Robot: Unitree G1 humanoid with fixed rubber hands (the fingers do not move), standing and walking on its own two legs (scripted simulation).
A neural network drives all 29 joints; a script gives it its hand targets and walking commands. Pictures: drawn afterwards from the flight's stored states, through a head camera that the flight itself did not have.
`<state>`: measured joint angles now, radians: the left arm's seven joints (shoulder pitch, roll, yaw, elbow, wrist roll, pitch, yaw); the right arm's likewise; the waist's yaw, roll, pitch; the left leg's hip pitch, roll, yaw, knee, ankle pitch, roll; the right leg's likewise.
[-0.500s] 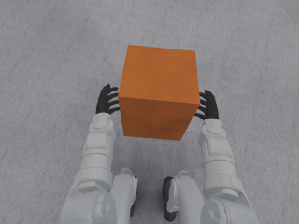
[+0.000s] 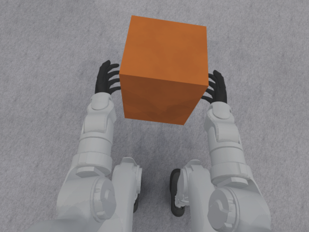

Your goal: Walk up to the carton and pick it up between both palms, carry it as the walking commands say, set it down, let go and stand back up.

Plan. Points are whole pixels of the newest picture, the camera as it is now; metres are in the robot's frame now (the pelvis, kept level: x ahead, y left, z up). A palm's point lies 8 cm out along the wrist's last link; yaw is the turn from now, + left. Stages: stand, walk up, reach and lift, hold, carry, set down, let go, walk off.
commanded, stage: set down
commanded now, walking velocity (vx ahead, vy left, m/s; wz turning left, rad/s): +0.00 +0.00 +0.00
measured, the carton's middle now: (161, 77) +0.54 +0.01 -0.18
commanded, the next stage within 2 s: none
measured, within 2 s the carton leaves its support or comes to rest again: neither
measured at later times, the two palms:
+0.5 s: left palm (111, 96) +0.47 +0.16 -0.18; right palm (205, 104) +0.46 -0.13 -0.17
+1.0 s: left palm (117, 97) +0.50 +0.16 -0.27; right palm (199, 106) +0.48 -0.14 -0.26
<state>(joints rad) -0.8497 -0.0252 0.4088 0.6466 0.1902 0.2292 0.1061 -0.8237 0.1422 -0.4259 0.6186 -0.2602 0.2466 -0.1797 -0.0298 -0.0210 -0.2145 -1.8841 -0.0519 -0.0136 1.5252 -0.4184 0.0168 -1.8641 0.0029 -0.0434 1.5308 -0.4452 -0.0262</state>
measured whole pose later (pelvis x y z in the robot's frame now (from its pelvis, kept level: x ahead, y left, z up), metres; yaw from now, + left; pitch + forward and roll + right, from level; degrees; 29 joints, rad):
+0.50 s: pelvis -0.01 +0.00 -0.06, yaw -1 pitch +47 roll -2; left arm -1.00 0.03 0.41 0.68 0.15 0.23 0.11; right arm -0.98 0.10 -0.43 0.63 -0.22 0.25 -0.20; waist -0.03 -0.02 -0.10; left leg -2.11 -0.05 -0.01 1.73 -0.44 0.02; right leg -2.09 0.01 -0.04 1.73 -0.47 -0.02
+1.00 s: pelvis -0.02 +0.00 -0.12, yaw -1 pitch +45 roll -1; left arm -1.21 0.13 0.39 0.75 0.11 0.23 0.11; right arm -1.17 0.02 -0.43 0.69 -0.19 0.25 -0.20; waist -0.03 -0.02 0.10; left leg -2.25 -0.05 0.00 1.92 -0.46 0.02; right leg -2.22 0.01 -0.04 1.92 -0.49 -0.02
